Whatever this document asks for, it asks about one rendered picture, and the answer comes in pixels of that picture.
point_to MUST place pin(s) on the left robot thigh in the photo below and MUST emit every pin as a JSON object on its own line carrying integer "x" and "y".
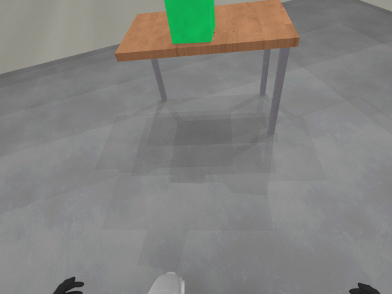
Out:
{"x": 168, "y": 284}

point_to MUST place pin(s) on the left robot hand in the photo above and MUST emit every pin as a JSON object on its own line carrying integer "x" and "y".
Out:
{"x": 67, "y": 285}

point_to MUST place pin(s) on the table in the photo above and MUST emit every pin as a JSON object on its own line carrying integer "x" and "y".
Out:
{"x": 258, "y": 25}

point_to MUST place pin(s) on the carton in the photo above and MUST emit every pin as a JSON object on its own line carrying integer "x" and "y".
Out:
{"x": 190, "y": 21}

